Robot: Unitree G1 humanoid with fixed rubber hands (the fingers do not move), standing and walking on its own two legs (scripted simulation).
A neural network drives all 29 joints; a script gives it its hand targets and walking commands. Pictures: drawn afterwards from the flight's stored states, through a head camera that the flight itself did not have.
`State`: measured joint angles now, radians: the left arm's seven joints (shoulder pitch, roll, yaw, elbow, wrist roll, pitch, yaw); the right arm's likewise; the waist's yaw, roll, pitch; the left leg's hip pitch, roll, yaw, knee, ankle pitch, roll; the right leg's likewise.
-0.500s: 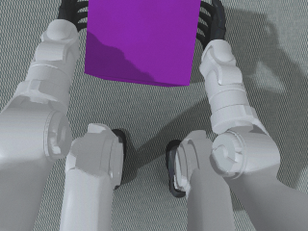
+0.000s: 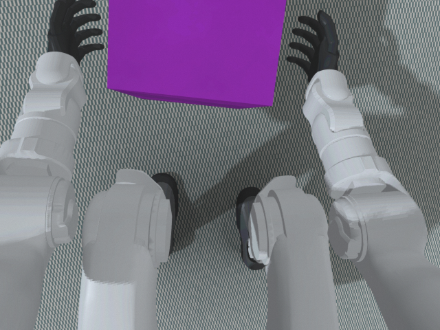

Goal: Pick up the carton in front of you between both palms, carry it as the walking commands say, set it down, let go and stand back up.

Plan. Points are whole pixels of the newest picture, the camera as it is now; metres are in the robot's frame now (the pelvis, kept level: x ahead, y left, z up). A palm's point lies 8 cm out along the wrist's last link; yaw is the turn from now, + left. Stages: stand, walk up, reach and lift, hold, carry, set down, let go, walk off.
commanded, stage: set down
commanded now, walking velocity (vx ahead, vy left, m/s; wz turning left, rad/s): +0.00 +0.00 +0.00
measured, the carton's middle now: (196, 40) +0.52 +0.07 -0.24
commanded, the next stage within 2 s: let go in 1.14 s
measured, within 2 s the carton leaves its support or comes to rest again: neither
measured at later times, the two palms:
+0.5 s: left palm out of the picture +0.49 +0.27 -0.05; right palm (377, 35) +0.50 -0.11 -0.04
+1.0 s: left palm out of the picture +0.49 +0.28 +0.10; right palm out of the picture +0.50 -0.12 +0.11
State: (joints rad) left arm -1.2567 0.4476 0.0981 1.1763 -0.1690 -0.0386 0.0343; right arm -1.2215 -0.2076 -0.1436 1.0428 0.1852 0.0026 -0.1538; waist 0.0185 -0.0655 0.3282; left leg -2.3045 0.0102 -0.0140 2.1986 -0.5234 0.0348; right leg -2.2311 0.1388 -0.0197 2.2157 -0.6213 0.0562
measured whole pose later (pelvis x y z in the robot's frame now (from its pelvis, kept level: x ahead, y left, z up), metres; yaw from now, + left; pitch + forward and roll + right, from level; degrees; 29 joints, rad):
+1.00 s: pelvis +0.03 +0.01 +0.21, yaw +3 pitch +44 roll -4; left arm -0.99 0.38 0.24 0.86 -0.02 0.12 -0.09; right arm -0.86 -0.08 -0.26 0.64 0.04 0.14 -0.14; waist -0.01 -0.01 -0.07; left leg -1.81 -0.04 -0.03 1.45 -0.41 0.03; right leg -1.73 0.08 0.02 1.45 -0.49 0.04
